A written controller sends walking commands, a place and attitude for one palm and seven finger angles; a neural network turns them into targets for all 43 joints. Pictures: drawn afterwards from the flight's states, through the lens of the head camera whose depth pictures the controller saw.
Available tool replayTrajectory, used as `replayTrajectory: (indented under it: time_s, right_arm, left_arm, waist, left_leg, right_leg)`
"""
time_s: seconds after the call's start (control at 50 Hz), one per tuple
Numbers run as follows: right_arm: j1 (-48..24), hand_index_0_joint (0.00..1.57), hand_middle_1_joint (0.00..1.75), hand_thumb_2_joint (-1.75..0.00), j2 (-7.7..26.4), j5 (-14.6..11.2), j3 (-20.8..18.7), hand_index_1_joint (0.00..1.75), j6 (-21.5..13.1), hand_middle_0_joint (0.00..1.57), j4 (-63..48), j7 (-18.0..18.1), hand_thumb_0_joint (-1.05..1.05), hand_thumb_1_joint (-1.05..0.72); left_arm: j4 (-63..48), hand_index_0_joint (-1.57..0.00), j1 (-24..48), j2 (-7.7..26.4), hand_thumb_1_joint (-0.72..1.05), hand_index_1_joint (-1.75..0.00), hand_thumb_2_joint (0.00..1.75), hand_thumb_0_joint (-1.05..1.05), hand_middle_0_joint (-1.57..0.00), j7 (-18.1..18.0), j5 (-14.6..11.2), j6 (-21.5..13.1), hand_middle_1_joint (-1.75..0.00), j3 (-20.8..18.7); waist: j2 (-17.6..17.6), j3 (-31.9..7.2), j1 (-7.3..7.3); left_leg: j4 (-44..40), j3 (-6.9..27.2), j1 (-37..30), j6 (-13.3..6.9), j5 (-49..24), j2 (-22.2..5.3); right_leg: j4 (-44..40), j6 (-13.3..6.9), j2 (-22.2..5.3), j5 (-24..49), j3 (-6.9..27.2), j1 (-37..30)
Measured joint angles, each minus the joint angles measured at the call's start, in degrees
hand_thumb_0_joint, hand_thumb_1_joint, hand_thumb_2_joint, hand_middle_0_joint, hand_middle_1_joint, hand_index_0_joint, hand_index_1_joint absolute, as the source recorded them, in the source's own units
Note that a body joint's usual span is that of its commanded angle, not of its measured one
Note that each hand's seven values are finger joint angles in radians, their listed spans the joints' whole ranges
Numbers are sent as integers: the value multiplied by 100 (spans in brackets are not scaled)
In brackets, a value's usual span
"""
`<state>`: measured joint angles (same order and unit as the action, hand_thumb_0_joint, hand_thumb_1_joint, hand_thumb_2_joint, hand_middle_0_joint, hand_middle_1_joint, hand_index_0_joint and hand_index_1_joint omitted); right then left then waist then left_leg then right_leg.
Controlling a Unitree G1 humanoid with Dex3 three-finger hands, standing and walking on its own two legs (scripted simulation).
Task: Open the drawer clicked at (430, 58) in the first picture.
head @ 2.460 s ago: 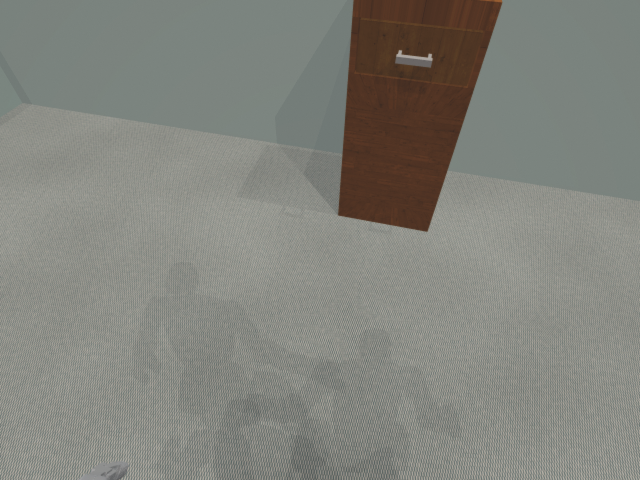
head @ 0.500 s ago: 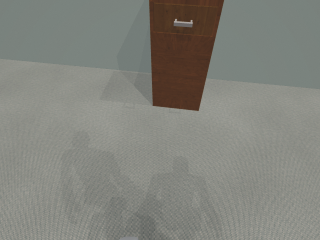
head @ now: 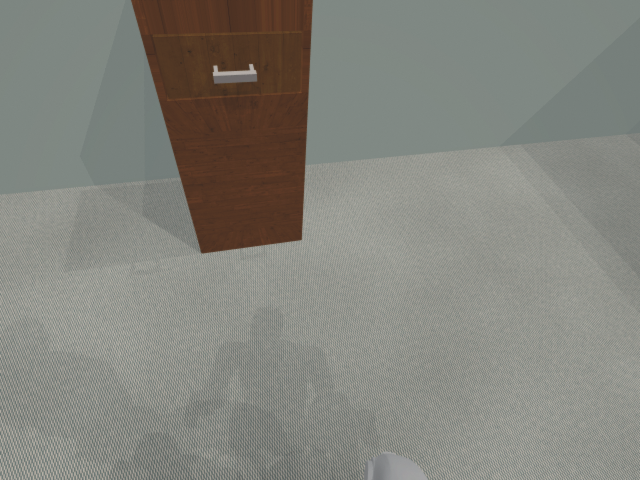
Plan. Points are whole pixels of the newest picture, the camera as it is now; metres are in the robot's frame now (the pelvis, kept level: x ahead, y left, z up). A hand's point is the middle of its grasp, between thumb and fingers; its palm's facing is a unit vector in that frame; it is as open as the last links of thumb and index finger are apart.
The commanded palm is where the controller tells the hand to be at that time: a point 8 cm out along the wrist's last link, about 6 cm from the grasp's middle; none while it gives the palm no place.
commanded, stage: walk to a spot facing it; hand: left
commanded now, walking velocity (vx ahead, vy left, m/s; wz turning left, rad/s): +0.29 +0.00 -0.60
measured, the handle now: (234, 72) +1.01 +0.29 -0.02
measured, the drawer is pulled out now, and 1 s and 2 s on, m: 0.00 0.00 0.00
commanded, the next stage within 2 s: turn to face it in 1.06 s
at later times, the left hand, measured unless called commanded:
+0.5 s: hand (264, 359) +0.33 +0.11 -0.17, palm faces -0.30 -0.93 -0.21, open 7.2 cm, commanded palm none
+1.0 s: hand (280, 286) +0.48 +0.10 -0.17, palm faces -0.52 -0.83 -0.19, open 7.4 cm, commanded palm none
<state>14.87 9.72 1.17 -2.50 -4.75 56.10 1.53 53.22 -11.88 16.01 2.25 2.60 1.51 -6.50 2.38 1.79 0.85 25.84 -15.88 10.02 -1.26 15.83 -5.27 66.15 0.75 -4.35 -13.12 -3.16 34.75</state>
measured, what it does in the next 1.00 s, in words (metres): walks ahead, turning right: right foot, then left foot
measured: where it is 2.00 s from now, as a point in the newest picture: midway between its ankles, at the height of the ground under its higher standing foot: (337, 464)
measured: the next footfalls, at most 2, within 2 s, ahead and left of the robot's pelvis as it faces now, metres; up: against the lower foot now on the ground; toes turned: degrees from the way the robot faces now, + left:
right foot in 0.26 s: +0.23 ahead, -0.15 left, +0.00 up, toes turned -16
left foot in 0.66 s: +0.40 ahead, +0.05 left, +0.00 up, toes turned -15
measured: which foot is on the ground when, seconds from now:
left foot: down 0.00-0.26, up 0.28-0.64, down 0.66-1.00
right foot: up 0.00-0.24, down 0.26-0.66, up 0.68-1.00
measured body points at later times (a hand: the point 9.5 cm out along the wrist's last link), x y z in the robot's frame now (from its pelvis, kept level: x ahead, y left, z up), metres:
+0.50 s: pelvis +0.18 -0.04 -0.01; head +0.22 -0.06 +0.44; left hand +0.34 +0.16 -0.15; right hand +0.17 -0.29 -0.15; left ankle +0.27 +0.10 -0.68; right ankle +0.19 -0.14 -0.74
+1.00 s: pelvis +0.30 -0.03 +0.00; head +0.34 -0.03 +0.45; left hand +0.50 +0.15 -0.15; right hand +0.22 -0.26 -0.13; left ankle +0.36 +0.06 -0.74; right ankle +0.24 -0.16 -0.68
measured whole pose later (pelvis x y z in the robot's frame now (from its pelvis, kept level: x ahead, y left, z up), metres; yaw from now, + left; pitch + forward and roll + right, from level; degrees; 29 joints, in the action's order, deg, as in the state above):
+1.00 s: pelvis +0.30 -0.03 +0.00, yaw -35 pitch +0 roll -2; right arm 12.8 10.4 1.4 -2.2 -0.7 53.6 1.0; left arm 52.9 -11.8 13.2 1.9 1.7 4.3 -5.4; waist 0.9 4.1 0.2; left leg 28.9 -17.8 11.3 -0.6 16.1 -9.0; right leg 54.6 3.7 -4.3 -21.0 -4.3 28.0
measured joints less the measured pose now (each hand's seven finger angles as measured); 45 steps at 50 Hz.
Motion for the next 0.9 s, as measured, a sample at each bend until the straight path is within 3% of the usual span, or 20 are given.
replayTrajectory:
  time_s: [0.14,0.22,0.26,0.28,0.32,0.34,0.38,0.46,0.52,0.64,0.68,0.72,0.78,0.84,0.9]
  right_arm:
    - [697,20,30,-90,291,52,-67,30,95,20,330,-43,0,-93]
    - [1015,19,30,-90,337,70,-57,30,183,19,452,-79,0,-92]
    - [1212,19,30,-90,286,37,-23,30,253,19,484,-123,1,-92]
    - [1215,20,30,-90,264,3,0,30,319,19,497,-146,1,-92]
    - [1006,20,30,-90,252,-36,23,30,433,20,487,-131,1,-91]
    - [865,20,30,-90,243,-35,24,30,458,20,446,-121,1,-91]
    - [562,20,30,-90,227,-10,28,30,473,20,293,-113,1,-91]
    - [-12,19,30,-90,159,27,35,30,444,19,-126,-119,1,-91]
    - [-335,19,30,-90,109,32,39,30,404,19,-345,-154,1,-91]
    - [-726,20,30,-90,96,-20,77,30,331,20,-532,-153,1,-91]
    - [-770,20,30,-90,111,-6,109,30,254,20,-584,-115,1,-91]
    - [-823,20,30,-90,76,22,168,30,249,20,-617,-111,0,-91]
    - [-762,20,30,-90,3,31,224,30,259,20,-634,-84,0,-91]
    - [-630,20,30,-90,-38,23,233,30,272,20,-556,-57,0,-91]
    - [-463,20,30,-90,-42,14,194,30,309,20,-439,-49,0,-91]
  left_arm:
    - [-256,-19,781,-118,92,-30,90,0,-19,67,2,64,-29,121]
    - [-349,-20,1088,-241,91,-30,90,0,-19,92,-15,1,-29,234]
    - [-420,-20,1127,-240,91,-30,90,0,-19,105,-17,-146,-29,313]
    - [-438,-20,1129,-251,91,-30,90,0,-20,76,-35,-249,-29,328]
    - [-433,-20,1038,-303,91,-30,90,0,-20,10,-128,-341,-29,381]
    - [-408,-20,940,-329,91,-30,90,0,-20,-17,-157,-339,-29,408]
    - [-300,-20,707,-394,91,-30,90,0,-20,-79,-168,-297,-29,444]
    - [-38,-21,276,-493,91,-30,90,0,-20,-150,-131,-243,-29,420]
    - [63,-21,51,-423,93,-30,90,0,-21,-153,-107,-237,-30,351]
    - [107,-21,-360,-256,92,-30,90,0,-20,-140,-112,-151,-30,257]
    - [109,-21,-500,-206,92,-30,90,0,-20,-153,-149,-76,-30,212]
    - [181,-20,-543,-152,91,-30,90,0,-20,-152,-140,6,-29,162]
    - [260,-20,-539,-108,91,-30,90,1,-20,-76,-87,89,-29,109]
    - [203,-20,-456,-121,91,-30,90,1,-20,-40,-89,147,-29,95]
    - [110,-20,-320,-177,91,-30,90,1,-20,-33,-96,209,-29,99]
  waist:
    - [-153,231,-360]
    - [-268,384,-547]
    - [-236,392,-569]
    - [-218,410,-528]
    - [-244,512,-523]
    - [-253,534,-524]
    - [-288,505,-520]
    - [-307,332,-444]
    - [-311,216,-284]
    - [-188,59,111]
    - [-145,3,177]
    - [-53,24,238]
    - [-17,39,205]
    - [-34,84,172]
    - [-89,131,104]
  left_leg:
    - [-266,-513,-760,187,387,-66]
    - [90,-760,-1044,434,884,-304]
    - [1057,-738,-852,506,1216,-568]
    - [2047,-435,-487,523,1371,-652]
    - [3908,423,353,502,1444,-545]
    - [4485,711,721,499,1266,-479]
    - [4831,1021,1327,520,859,-469]
    - [3975,1227,2086,611,431,-506]
    - [3155,1297,2257,629,170,-444]
    - [1332,1199,1550,573,66,-19]
    - [837,1100,1239,344,-464,52]
    - [1069,878,1164,72,-272,4]
    - [852,617,836,-21,-56,-89]
    - [480,390,516,-12,-140,-162]
    - [281,186,302,-10,-135,-245]
  right_leg:
    - [-1835,-32,-121,317,-147,-65]
    - [-2667,-270,100,17,-336,-502]
    - [-3187,-475,242,136,-445,-966]
    - [-3019,-543,288,269,-423,-916]
    - [-2694,-558,411,36,-354,-944]
    - [-2737,-543,479,-45,-306,-1058]
    - [-3044,-483,611,-22,-197,-1329]
    - [-3568,-468,750,108,74,-1663]
    - [-3715,-417,805,67,252,-1809]
    - [-3479,-201,803,-349,625,-2001]
    - [-2995,-148,820,-712,741,-1892]
    - [-1830,-86,751,-1461,627,-1503]
    - [-438,41,544,-1430,280,-940]
    - [9,173,320,-1068,85,-605]
    - [-187,256,157,-902,-17,-503]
